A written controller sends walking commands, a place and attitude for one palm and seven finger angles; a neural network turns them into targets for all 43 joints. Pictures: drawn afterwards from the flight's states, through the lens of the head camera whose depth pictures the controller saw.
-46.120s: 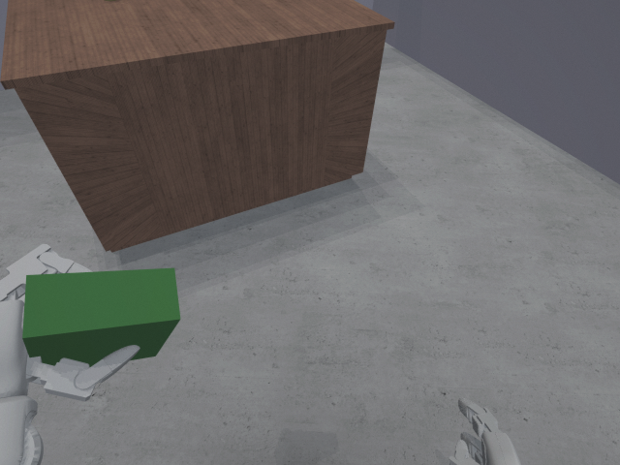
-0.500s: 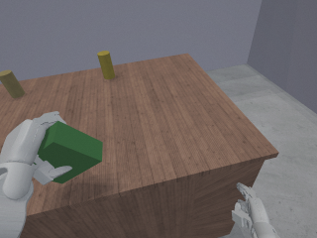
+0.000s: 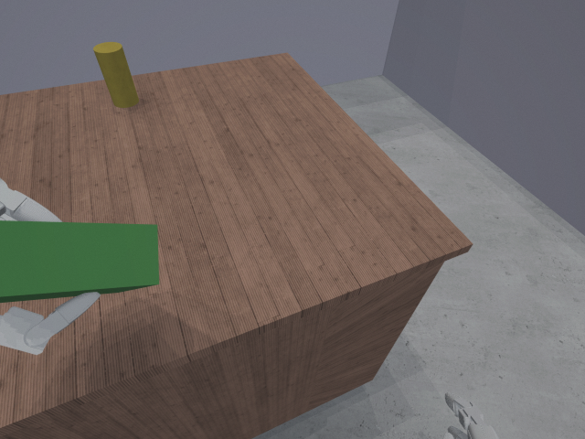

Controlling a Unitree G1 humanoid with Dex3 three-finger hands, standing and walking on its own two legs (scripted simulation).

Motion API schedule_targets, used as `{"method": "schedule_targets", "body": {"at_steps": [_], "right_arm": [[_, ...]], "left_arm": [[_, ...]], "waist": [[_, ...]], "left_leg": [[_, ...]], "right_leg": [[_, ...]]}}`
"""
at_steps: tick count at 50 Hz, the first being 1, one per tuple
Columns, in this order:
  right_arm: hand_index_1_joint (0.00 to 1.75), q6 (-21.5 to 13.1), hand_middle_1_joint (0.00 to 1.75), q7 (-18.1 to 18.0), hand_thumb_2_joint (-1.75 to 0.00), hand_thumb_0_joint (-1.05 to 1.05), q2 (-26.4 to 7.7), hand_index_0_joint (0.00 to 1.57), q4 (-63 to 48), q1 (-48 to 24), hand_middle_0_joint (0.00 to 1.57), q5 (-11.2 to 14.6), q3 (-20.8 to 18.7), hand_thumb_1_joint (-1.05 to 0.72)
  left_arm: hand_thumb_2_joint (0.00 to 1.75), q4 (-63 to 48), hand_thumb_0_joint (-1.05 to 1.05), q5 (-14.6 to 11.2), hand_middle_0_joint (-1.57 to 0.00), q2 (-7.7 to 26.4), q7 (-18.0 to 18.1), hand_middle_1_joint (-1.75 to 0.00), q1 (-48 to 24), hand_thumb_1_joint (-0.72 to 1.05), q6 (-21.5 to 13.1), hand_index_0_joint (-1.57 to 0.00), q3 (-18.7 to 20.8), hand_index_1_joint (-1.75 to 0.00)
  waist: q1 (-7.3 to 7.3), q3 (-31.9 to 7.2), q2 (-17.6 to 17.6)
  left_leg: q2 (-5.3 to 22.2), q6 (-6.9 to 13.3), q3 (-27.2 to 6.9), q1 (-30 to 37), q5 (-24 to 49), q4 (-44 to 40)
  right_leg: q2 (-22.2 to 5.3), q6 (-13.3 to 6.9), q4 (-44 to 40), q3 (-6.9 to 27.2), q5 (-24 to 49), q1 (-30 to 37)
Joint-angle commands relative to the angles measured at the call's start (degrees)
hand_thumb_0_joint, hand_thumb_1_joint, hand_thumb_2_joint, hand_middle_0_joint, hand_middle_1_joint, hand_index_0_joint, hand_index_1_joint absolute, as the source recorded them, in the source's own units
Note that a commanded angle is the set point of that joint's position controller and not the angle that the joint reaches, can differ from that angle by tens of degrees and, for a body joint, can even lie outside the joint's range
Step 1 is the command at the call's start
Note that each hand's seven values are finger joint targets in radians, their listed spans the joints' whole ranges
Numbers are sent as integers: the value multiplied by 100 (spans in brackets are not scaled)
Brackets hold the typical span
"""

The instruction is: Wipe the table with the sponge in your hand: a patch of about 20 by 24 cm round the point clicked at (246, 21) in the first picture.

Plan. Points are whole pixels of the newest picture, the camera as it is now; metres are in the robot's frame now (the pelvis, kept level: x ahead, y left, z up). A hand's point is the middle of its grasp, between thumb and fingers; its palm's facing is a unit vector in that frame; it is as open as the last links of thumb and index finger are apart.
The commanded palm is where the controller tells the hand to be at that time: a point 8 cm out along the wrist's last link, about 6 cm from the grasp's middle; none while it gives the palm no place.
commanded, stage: step back with the hand held close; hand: left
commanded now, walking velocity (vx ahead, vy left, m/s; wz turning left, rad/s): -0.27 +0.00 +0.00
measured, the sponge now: (91, 265) +0.24 +0.20 +0.20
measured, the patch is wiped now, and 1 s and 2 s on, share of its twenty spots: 1.00 1.00 1.00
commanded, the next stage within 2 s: stop stepping back and stand still in 1.02 s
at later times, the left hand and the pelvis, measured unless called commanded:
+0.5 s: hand out of the picture +0.17 +0.23 +0.24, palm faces +0.45 -0.79 -0.40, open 9.6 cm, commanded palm +0.11 +0.28 +0.25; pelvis -0.04 +0.00 -0.01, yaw +1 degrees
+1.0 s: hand out of the picture +0.06 +0.20 +0.24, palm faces +0.44 -0.81 -0.38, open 9.6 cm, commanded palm +0.00 +0.25 +0.25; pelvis -0.16 -0.03 -0.01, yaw +0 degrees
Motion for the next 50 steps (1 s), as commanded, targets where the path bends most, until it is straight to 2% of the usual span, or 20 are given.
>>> {"method": "schedule_targets", "body": {"at_steps": [1,10,14,18,20,23,24,27,32,34,35,36,38,42,43,44,45,46,47,50], "right_arm": [[30,-398,30,-83,-90,0,-731,20,-1024,-728,20,6,-292,-90],[30,-406,30,-131,-90,0,-742,20,-1006,-731,20,46,-241,-90],[30,-369,30,-104,-90,0,-741,20,-1037,-858,20,65,-243,-90],[30,-301,30,-20,-90,0,-615,20,-1055,-779,20,61,-243,-90],[30,-252,30,-25,-90,0,-666,20,-1109,-831,20,27,-261,-90],[30,-364,30,-20,-90,0,-738,20,-1114,-856,20,-38,-349,-90],[30,-429,30,-31,-90,0,-681,20,-1039,-829,20,-85,-352,-90],[30,-571,30,13,-90,0,-597,20,-732,-505,20,-77,-438,-90],[30,-620,30,94,-90,0,-698,20,-874,-864,20,-4,-294,-90],[30,-589,30,124,-90,0,-661,20,-963,-915,20,16,-271,-90],[30,-558,30,91,-90,0,-577,20,-932,-714,20,138,-370,-90],[30,-506,30,88,-90,0,-581,20,-1014,-897,20,237,-479,-90],[30,-361,30,124,-90,0,-183,20,-1047,-1050,20,152,-205,-90],[30,-294,30,10,-90,0,-352,20,-1000,-872,20,97,-261,-90],[30,-316,30,-22,-90,0,-430,20,-932,-736,20,84,-316,-90],[30,-387,30,-65,-90,0,-547,20,-893,-721,20,93,-421,-90],[30,-460,30,-34,-90,0,-663,20,-866,-684,20,97,-491,-90],[30,-566,30,11,-90,0,-719,20,-812,-724,20,126,-574,-90],[30,-645,30,31,-90,0,-623,20,-778,-592,20,-27,-501,-90],[30,-817,30,181,-90,0,-648,20,-568,-476,20,105,-631,-90]], "left_arm": [[130,-1539,0,-26,-120,1215,234,-160,-639,10,-550,-120,983,-160],[130,-676,0,16,-120,781,162,-160,-1332,10,-379,-120,493,-160],[130,-1087,0,32,-120,959,187,-160,-1533,10,-369,-120,431,-160],[130,-1557,0,-58,-120,1104,240,-160,-994,10,-442,-120,658,-160],[130,-1773,0,-66,-120,1136,276,-160,-773,10,-488,-120,800,-160],[130,-1702,0,22,-120,1107,318,-160,-958,10,-551,-120,1016,-160],[130,-1721,0,41,-120,1113,345,-160,-1195,10,-546,-120,989,-160],[130,-1028,0,9,-120,993,299,-160,-1418,10,-464,-120,906,-160],[130,-1093,0,19,-120,700,78,-160,-1350,10,-485,-120,418,-160],[130,-1228,0,83,-120,1054,75,-160,-1204,10,-587,-120,675,-160],[130,-1110,0,-28,-120,830,59,-160,-893,10,-566,-120,435,-160],[130,-1300,0,-60,-120,962,61,-160,-685,10,-527,-120,525,-160],[130,-1552,0,-123,-120,1040,31,-160,-353,10,-463,-120,769,-160],[130,-1611,0,-129,-120,1109,176,-160,-409,10,-528,-120,992,-160],[130,-1581,0,-170,-120,1139,213,-160,-457,10,-562,-120,1027,-160],[130,-1438,0,-201,-120,1161,241,-160,-439,10,-569,-120,1052,-160],[130,-1522,0,-237,-120,1079,241,-160,-606,10,-621,-120,1024,-160],[130,-1518,0,-290,-120,1027,195,-160,-865,10,-648,-120,950,-160],[130,-1729,0,-146,-120,1099,215,-160,-1225,10,-678,-120,908,-160],[130,-1356,0,-9,-120,774,160,-160,-1374,10,-525,-120,705,-160]], "waist": [[176,-775,609],[121,-408,411],[74,-351,-154],[59,-776,-276],[69,-841,247],[81,-698,1519],[32,-677,1675],[115,-888,750],[188,-676,1192],[195,-563,163],[139,-689,-1023],[252,-841,-1510],[58,-834,-700],[-21,-1046,-569],[-58,-1152,-396],[-36,-1047,-75],[43,-1037,750],[18,-838,1204],[-94,-871,1842],[-30,-763,1151]], "left_leg": [[862,178,-1141,-140,-567,-959],[907,241,-1163,-419,-1558,-1087],[555,67,-805,-19,-1334,60],[528,16,-718,258,-843,422],[883,152,-1113,117,-699,-413],[1821,509,-1930,-879,-1732,-1992],[2031,635,-2214,-569,-1194,-2196],[1890,647,-1585,796,1691,-1399],[1513,235,-1076,247,477,-1081],[938,-31,-593,-198,-741,220],[265,-357,60,-222,-1327,1740],[115,-402,-46,13,-1303,3564],[386,-409,-343,-375,-1243,3802],[414,-299,46,144,-880,169],[416,-253,183,583,-337,-666],[862,-126,-18,990,467,-1257],[1683,229,-767,1540,2119,-1489],[2312,440,-982,2036,3699,-1576],[2482,770,-1603,1631,4095,-1247],[1983,572,-754,1612,4069,-960]], "right_leg": [[-727,-145,-205,653,456,486],[-530,-43,-259,566,-261,177],[-1235,-382,-1013,1343,-372,-473],[-1556,-489,-719,1304,769,-311],[-1132,-273,-115,867,614,-187],[-193,110,1616,324,-1189,228],[-65,160,2430,388,-1566,-186],[-98,188,2072,495,-1575,-626],[-200,133,-397,248,-210,775],[-888,-213,-1269,623,1113,799],[-1683,-649,-1436,1229,1130,325],[-2381,-1064,-1695,1759,1384,-313],[-2111,-956,-995,1181,2723,-121],[-1735,-468,-80,1027,3261,528],[-1583,-317,82,1001,2825,514],[-1287,-177,540,817,2240,229],[-641,86,1236,450,525,-523],[-130,232,1967,336,-1337,-1313],[-228,267,2811,615,-1900,-1468],[-113,280,2797,627,-1350,-1106]]}}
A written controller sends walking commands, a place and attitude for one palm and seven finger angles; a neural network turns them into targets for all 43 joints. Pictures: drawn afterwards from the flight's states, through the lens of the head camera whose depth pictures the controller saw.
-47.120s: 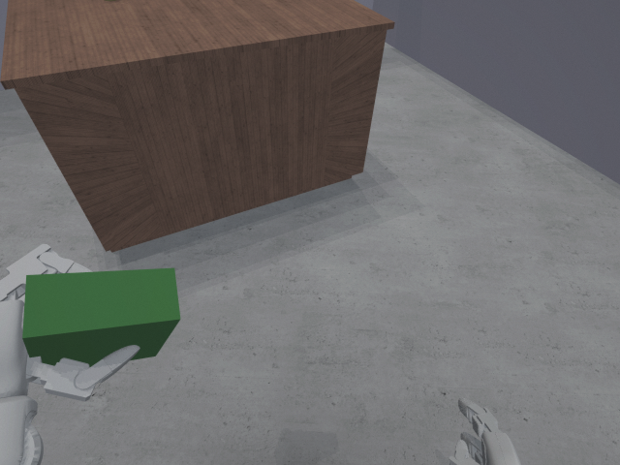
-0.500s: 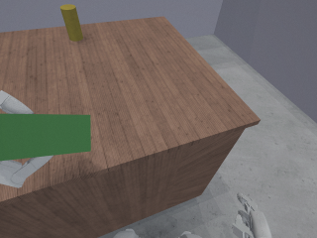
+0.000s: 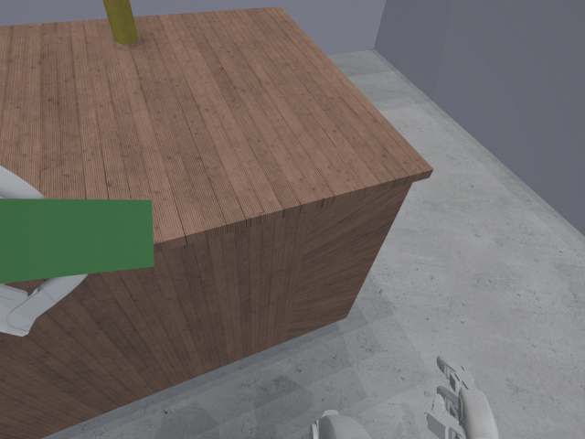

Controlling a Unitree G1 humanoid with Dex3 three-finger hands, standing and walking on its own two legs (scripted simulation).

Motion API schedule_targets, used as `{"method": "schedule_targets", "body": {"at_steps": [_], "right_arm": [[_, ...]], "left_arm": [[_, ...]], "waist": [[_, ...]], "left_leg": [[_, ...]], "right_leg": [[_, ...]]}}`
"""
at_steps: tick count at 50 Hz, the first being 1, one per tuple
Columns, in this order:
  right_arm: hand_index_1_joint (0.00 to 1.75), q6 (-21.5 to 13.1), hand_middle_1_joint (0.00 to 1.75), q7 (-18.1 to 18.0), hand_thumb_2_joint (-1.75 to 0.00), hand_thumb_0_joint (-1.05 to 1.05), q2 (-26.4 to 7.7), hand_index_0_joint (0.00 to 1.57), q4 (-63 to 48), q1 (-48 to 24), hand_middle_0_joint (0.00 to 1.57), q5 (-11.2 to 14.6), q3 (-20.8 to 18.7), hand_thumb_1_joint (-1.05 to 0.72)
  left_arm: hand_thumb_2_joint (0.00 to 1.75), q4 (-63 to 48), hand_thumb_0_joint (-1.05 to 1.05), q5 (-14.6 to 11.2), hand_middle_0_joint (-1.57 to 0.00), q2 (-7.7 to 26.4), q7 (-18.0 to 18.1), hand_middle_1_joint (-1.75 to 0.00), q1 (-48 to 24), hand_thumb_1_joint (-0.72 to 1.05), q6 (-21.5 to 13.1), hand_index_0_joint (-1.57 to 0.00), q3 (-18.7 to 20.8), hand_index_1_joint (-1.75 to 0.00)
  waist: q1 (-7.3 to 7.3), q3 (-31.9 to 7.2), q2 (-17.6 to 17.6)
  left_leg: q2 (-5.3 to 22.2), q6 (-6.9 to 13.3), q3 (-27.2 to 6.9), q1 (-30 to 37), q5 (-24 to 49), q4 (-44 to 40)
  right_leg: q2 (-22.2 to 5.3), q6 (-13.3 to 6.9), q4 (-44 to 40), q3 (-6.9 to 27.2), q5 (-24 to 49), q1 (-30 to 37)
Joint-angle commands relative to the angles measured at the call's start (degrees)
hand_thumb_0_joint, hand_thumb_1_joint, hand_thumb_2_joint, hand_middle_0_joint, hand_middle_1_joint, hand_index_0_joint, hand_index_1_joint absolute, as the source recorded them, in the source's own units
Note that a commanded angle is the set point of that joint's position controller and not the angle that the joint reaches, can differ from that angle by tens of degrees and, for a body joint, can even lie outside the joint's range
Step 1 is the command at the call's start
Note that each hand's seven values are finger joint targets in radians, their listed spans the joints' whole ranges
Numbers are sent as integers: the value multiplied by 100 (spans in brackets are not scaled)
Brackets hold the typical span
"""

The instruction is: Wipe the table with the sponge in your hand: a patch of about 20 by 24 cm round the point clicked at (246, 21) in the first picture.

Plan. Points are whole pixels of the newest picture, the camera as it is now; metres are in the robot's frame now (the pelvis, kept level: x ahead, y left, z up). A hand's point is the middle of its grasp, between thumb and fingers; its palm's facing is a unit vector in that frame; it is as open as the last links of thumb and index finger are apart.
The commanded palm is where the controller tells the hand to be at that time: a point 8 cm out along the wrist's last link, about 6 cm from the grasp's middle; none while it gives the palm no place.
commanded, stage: step back with the hand held close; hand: left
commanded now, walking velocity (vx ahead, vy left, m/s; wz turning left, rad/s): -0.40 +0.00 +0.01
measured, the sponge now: (78, 236) +0.24 +0.21 +0.22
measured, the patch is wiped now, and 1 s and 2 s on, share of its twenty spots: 1.00 1.00 1.00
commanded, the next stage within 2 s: stop stepping back and stand still in 0.02 s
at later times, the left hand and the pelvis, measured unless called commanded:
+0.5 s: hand out of the picture +0.04 +0.19 +0.24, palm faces +0.50 -0.78 -0.37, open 9.6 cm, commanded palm -0.01 +0.22 +0.26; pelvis -0.17 -0.07 -0.01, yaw +0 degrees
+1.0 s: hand out of the picture -0.04 +0.17 +0.26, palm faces +0.55 -0.77 -0.33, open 9.6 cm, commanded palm -0.10 +0.19 +0.26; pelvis -0.25 -0.09 +0.01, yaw +2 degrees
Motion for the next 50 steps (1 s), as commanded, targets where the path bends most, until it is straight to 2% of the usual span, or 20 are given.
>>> {"method": "schedule_targets", "body": {"at_steps": [1,8,10,11,15,18,21,23,24,26,31,32,33,34,40,42,43,45,47,50], "right_arm": [[30,-505,30,142,-90,0,-900,20,-675,-13,20,126,-397,-90],[30,-336,30,156,-90,0,-896,20,-1073,-228,20,138,-145,-90],[30,-201,30,139,-90,0,-841,20,-1107,-25,20,265,-284,-90],[30,-142,30,130,-90,0,-923,20,-1079,-172,20,297,-281,-90],[30,305,30,77,-90,0,-589,20,-652,-448,20,178,48,-90],[30,172,30,25,-90,0,-741,20,-667,-408,20,177,-15,-90],[30,31,30,-16,-90,0,-864,20,-847,-13,20,177,-24,-90],[30,-224,30,-74,-90,0,-768,20,-821,-203,20,111,34,-90],[30,-282,30,-11,-90,0,-792,20,-707,-208,20,72,-7,-90],[30,-398,30,151,-90,0,-724,20,-123,5,20,216,10,-90],[30,-308,30,-50,-90,0,-1035,20,-607,-30,20,136,-47,-90],[30,-242,30,-46,-90,0,-970,20,-762,-289,20,150,-88,-90],[30,-235,30,-55,-90,0,-852,20,-801,-463,20,192,-86,-90],[30,-173,30,1,-90,0,-981,20,-610,-68,20,197,-171,-90],[30,-23,30,-84,-90,0,-634,20,-629,-359,20,108,54,-90],[30,-153,30,-183,-90,0,-936,20,-729,-383,20,39,-11,-90],[30,-279,30,-157,-90,0,-884,20,-778,-510,20,62,-91,-90],[30,-337,30,-20,-90,0,-680,20,-523,-29,20,173,7,-90],[30,-315,30,-49,-90,0,-717,20,-479,-209,20,180,60,-90],[30,-191,30,-91,-90,0,-877,20,-828,-496,20,82,75,-90]], "left_arm": [[130,-976,0,56,-120,484,71,-160,-809,10,-281,-120,304,-160],[130,-761,0,102,-120,637,-24,-160,-864,10,-317,-120,294,-160],[130,-685,0,69,-120,876,-43,-160,-845,10,-252,-120,223,-160],[130,-823,0,30,-120,891,-81,-160,-804,10,-171,-120,266,-160],[130,-460,0,-66,-120,1014,-66,-160,-591,10,183,-120,479,-160],[130,-361,0,-75,-120,1014,-63,-160,-757,10,230,-120,515,-160],[130,-635,0,-57,-120,1127,-81,-160,-818,10,161,-120,537,-160],[130,-866,0,16,-120,1302,-18,-160,-1242,10,49,-120,650,-160],[130,-907,0,104,-120,1310,-44,-160,-1615,10,11,-120,527,-160],[130,420,0,104,-120,717,-131,-160,-1419,10,-32,-120,28,-160],[130,220,0,151,-120,594,-218,-160,-1696,10,55,-120,-222,-160],[130,55,0,161,-120,773,-235,-160,-1556,10,58,-120,-162,-160],[130,-248,0,75,-120,1036,-212,-160,-1701,10,16,-120,123,-160],[130,-432,0,5,-120,1031,-207,-160,-1394,10,-88,-120,261,-160],[130,-896,0,22,-120,810,5,-160,-465,10,-105,-120,289,-160],[130,-788,0,25,-120,778,126,-160,-949,10,-157,-120,293,-160],[130,-714,0,174,-120,1048,105,-160,-1286,10,-170,-120,602,-160],[130,224,0,211,-120,805,84,-160,-1622,10,-41,-120,59,-160],[130,863,0,172,-120,623,57,-160,-1309,10,38,-120,-76,-160],[130,351,0,86,-120,406,-23,-160,-935,10,98,-120,-271,-160]], "waist": [[-39,-1033,1783],[121,-837,1372],[67,-1174,-1040],[17,-1130,-1175],[-301,-614,57],[-139,-1012,-303],[-33,-1374,928],[-101,-1398,2684],[-149,-730,3094],[10,618,868],[79,-527,489],[83,-617,-712],[-13,-783,-1050],[-30,-1110,-650],[-150,-728,631],[-91,-764,2678],[177,-1289,2317],[-127,-224,1722],[58,-31,1034],[205,-447,1605]], "left_leg": [[1578,819,-1041,1037,3750,-1160],[858,363,-696,-779,-1237,-33],[-246,-42,-188,-773,-1358,3269],[-249,-48,-797,-417,-840,4338],[79,95,-519,388,-176,3557],[-64,409,-305,731,-731,1114],[89,685,-34,949,-615,-1676],[942,1151,-872,557,745,-2024],[1497,1591,-1951,-250,-297,-2583],[1741,1547,-1862,-758,-166,-2324],[144,711,-331,-539,-1368,714],[-388,492,51,-1220,-1546,2304],[-333,376,-322,-1241,-1024,3205],[-242,209,-746,-1552,-599,3716],[58,527,-52,1344,-657,-760],[1270,1172,-2176,1112,-2334,-2399],[1393,1282,-1679,235,-1112,-2543],[1686,1582,-2705,424,-1858,-2685],[1496,1221,-1973,-158,-2013,-2457],[830,728,-978,-976,-2135,-1629]], "right_leg": [[-99,23,423,179,229,211],[-175,-113,-2495,-481,1458,2256],[-1734,-917,-3650,1187,1616,1687],[-1986,-1128,-3860,1896,1173,755],[-1378,-596,-3465,420,-171,-1101],[-1293,-418,-3243,664,-39,-303],[-627,-265,-1799,308,286,819],[383,85,1046,-854,-109,647],[158,27,2839,-159,-194,-93],[-419,-167,2687,671,-9,-927],[-142,-122,-2985,-721,1528,2289],[-1041,-601,-3498,895,678,2372],[-2006,-1066,-4215,2549,-240,1710],[-2150,-1262,-4241,3089,265,2118],[-1035,-749,-2868,440,-1341,-130],[219,-214,-195,-690,-764,-158],[165,-179,1244,-482,-483,671],[-219,-157,1862,32,-108,-885],[-506,-232,195,-114,-24,20],[14,-303,-1996,-878,109,2470]]}}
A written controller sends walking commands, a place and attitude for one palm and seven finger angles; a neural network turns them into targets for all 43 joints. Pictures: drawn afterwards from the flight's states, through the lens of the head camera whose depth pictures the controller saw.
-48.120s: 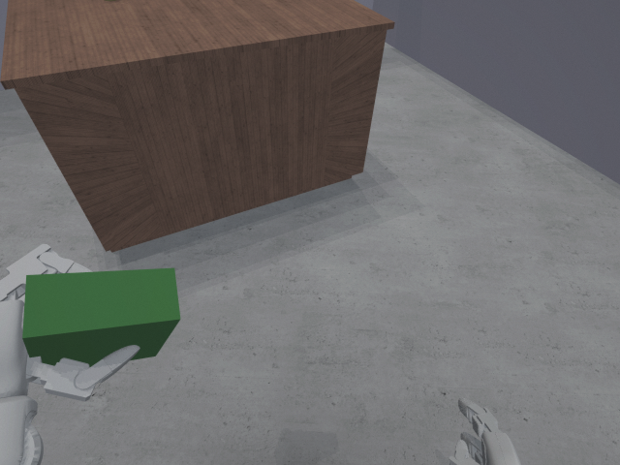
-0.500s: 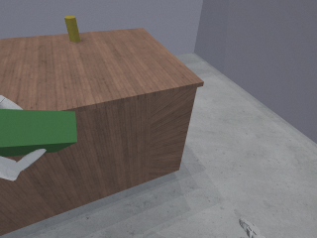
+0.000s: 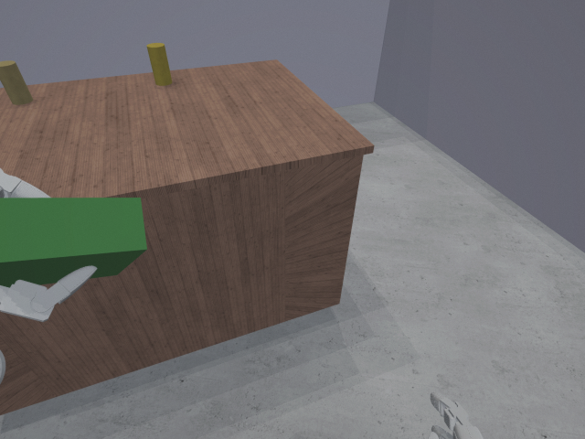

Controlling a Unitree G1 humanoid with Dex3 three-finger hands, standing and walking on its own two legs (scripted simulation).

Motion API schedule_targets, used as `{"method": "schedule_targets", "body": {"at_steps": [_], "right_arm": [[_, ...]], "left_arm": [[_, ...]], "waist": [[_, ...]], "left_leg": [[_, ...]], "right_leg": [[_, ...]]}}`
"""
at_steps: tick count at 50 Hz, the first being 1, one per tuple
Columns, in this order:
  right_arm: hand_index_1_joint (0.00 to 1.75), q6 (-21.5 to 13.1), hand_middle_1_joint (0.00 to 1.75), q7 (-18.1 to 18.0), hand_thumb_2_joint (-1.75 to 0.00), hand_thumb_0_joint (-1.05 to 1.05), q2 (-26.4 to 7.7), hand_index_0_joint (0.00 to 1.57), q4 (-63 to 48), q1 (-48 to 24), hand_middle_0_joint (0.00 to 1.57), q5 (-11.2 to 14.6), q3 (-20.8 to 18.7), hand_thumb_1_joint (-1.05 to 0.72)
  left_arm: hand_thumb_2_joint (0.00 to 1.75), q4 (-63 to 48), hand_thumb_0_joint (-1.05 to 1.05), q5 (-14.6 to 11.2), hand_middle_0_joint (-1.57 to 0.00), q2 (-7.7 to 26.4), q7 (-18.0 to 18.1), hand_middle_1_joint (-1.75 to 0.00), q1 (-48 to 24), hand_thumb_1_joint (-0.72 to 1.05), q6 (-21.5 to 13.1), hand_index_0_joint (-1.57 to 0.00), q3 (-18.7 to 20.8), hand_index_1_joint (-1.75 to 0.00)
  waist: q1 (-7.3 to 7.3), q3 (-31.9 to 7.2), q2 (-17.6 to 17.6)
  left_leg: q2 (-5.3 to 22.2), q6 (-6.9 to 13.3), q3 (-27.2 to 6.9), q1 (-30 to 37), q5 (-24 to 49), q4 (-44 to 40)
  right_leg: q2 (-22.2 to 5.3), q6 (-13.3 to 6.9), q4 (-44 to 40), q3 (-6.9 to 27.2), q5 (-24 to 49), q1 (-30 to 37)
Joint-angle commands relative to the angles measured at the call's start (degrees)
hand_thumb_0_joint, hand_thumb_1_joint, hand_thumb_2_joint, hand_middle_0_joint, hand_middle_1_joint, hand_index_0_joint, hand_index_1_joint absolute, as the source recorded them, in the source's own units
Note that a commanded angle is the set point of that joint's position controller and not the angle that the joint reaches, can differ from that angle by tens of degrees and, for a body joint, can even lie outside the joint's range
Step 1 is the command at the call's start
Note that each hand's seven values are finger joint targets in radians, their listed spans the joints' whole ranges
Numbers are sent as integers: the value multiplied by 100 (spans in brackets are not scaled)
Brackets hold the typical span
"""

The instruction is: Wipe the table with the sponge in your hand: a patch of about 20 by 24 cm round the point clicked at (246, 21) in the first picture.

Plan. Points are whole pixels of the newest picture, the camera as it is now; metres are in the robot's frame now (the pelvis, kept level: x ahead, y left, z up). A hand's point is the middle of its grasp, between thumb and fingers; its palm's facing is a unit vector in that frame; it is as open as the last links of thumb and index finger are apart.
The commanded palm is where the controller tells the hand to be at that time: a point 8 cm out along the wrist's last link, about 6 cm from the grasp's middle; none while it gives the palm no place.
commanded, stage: stop stepping back and stand still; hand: left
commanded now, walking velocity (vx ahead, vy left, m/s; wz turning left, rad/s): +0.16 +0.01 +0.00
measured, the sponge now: (86, 244) +0.24 +0.23 +0.23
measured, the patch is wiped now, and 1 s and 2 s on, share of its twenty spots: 1.00 1.00 1.00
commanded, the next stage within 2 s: stand and wait in 0.24 s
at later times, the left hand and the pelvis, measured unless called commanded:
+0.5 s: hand (52, 264) +0.21 +0.24 +0.23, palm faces +0.49 -0.81 -0.33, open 9.6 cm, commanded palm +0.15 +0.28 +0.25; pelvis +0.00 +0.00 +0.00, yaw +2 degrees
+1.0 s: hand (50, 246) +0.23 +0.26 +0.23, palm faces +0.45 -0.82 -0.35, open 9.6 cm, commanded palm +0.18 +0.30 +0.25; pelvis +0.02 +0.02 +0.01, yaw +0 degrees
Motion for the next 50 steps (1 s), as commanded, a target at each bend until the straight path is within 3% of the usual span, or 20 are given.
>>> {"method": "schedule_targets", "body": {"at_steps": [1,2,3,4,7,10,11,13,14,17,18,19,20,23,25,27,29,33,39,50], "right_arm": [[30,-135,30,-59,-90,0,-885,20,-1139,-1004,20,-50,-268,-90],[30,-58,30,-7,-90,0,-800,20,-1194,-976,20,-32,-321,-90],[30,-61,30,16,-90,0,-825,20,-1225,-1015,20,8,-314,-90],[30,-107,30,99,-90,0,-678,20,-1077,-1022,20,-12,-252,-90],[30,35,30,46,-90,0,-687,20,-926,-842,20,-12,-323,-90],[30,-35,30,-170,-90,0,-650,20,-974,-941,20,-67,-258,-90],[30,-69,30,-226,-90,0,-755,20,-996,-936,20,-107,-290,-90],[30,-120,30,-241,-90,0,-962,20,-1054,-926,20,-87,-352,-90],[30,-117,30,-237,-90,0,-851,20,-998,-817,20,-23,-343,-90],[30,-153,30,-148,-90,0,-771,20,-947,-975,20,-12,-261,-90],[30,-129,30,-113,-90,0,-769,20,-981,-1028,20,-33,-290,-90],[30,-113,30,-51,-90,0,-766,20,-1025,-1064,20,-42,-348,-90],[30,-85,30,12,-90,0,-732,20,-955,-1022,20,-28,-342,-90],[30,-52,30,64,-90,0,-699,20,-986,-985,20,-30,-299,-90],[30,-76,30,-2,-90,0,-712,20,-985,-1054,20,-90,-262,-90],[30,-98,30,-62,-90,0,-881,20,-1066,-1153,20,-106,-340,-90],[30,-128,30,-97,-90,0,-777,20,-1042,-1105,20,-86,-273,-90],[30,-139,30,-90,-90,0,-788,20,-1015,-1098,20,-52,-305,-90],[30,-117,30,-43,-90,0,-794,20,-1090,-1169,20,-73,-290,-90],[30,27,30,-76,-90,0,-756,20,-1129,-1220,20,-88,-258,-90]], "left_arm": [[130,-1169,0,-58,-120,650,-42,-160,-180,10,-176,-120,135,-160],[130,-1465,0,-45,-120,736,-104,-160,-129,10,-179,-120,155,-160],[130,-1971,0,-107,-120,1084,-106,-160,-495,10,-272,-120,364,-160],[130,-2109,0,-59,-120,1031,-99,-160,-680,10,-373,-120,409,-160],[130,-2546,0,-167,-120,1155,-16,-160,-377,10,-392,-120,667,-160],[130,-2496,0,-108,-120,1025,176,-160,-243,10,-382,-120,496,-160],[130,-2390,0,-127,-120,984,239,-160,-276,10,-396,-120,482,-160],[130,-2406,0,-62,-120,929,350,-160,-726,10,-399,-120,533,-160],[130,-1885,0,-98,-120,936,345,-160,-623,10,-331,-120,512,-160],[130,-1249,0,9,-120,857,264,-160,-458,10,-199,-120,448,-160],[130,-1143,0,12,-120,834,199,-160,-385,10,-225,-120,408,-160],[130,-1090,0,-21,-120,777,119,-160,-199,10,-235,-120,323,-160],[130,-1218,0,-62,-120,752,83,-160,-124,10,-247,-120,278,-160],[130,-1954,0,-111,-120,948,66,-160,-79,10,-413,-120,481,-160],[130,-2285,0,-98,-120,966,137,-160,-37,10,-492,-120,496,-160],[130,-2349,0,-120,-120,926,213,-160,37,10,-542,-120,529,-160],[130,-2202,0,-85,-120,938,254,-160,46,10,-504,-120,577,-160],[130,-1841,0,-86,-120,792,243,-160,-119,10,-485,-120,471,-160],[130,-1944,0,-91,-120,676,165,-160,32,10,-485,-120,305,-160],[130,-1902,0,-122,-120,706,191,-160,-9,10,-469,-120,352,-160]], "waist": [[262,349,248],[235,337,-1292],[80,176,-1747],[-38,-24,-832],[-145,369,-343],[-98,138,91],[-90,60,625],[30,-177,1803],[-52,-58,1482],[88,362,731],[69,544,-117],[11,609,-1041],[-9,612,-1288],[-51,286,-539],[-73,155,200],[64,55,704],[23,-38,820],[34,-149,421],[32,-211,543],[38,-74,416]], "left_leg": [[367,313,-423,-1790,-2165,3],[-237,110,167,-2236,-1557,2224],[-281,-6,-230,-2466,-972,3493],[-33,-25,-598,-2051,-548,3740],[350,14,-590,-905,-184,2191],[81,160,-41,985,-421,-280],[171,278,-392,1059,-973,-881],[1174,710,-1946,683,-1857,-1909],[1322,768,-2277,396,-2279,-2151],[703,376,-1193,-780,-1654,-1321],[231,180,-687,-1002,-1390,-468],[-128,-2,-365,-973,-991,707],[-99,-53,-347,-867,-489,1376],[171,7,-520,-310,-197,489],[171,77,-572,570,288,-820],[569,224,-1200,520,128,-1349],[506,209,-1083,456,579,-1353],[425,104,-898,585,942,-1238],[412,47,-834,744,1492,-1284],[358,-5,-776,605,857,-1416]], "right_leg": [[73,-210,-2819,-144,414,2278],[-901,-701,-3762,1599,121,2264],[-1907,-1002,-4408,3197,770,2000],[-2043,-1060,-4457,3080,-111,1437],[-1746,-929,-4245,1975,-568,112],[-1180,-619,-3396,1148,-1011,-373],[-829,-473,-2831,969,-1107,-235],[154,-14,-1170,-42,-179,144],[185,87,-835,118,-193,161],[-12,54,-2485,197,752,1551],[-293,-107,-3256,719,740,1606],[-986,-402,-3995,1896,-178,1189],[-1530,-638,-4418,2515,-248,946],[-1503,-678,-3854,1723,1005,1097],[-971,-377,-3324,1141,886,888],[-337,-103,-2956,799,1039,1043],[-227,-32,-2749,606,1714,1346],[-237,-14,-2957,635,2154,1630],[-281,-38,-2972,574,2515,1709],[-276,-50,-3242,680,2142,1641]]}}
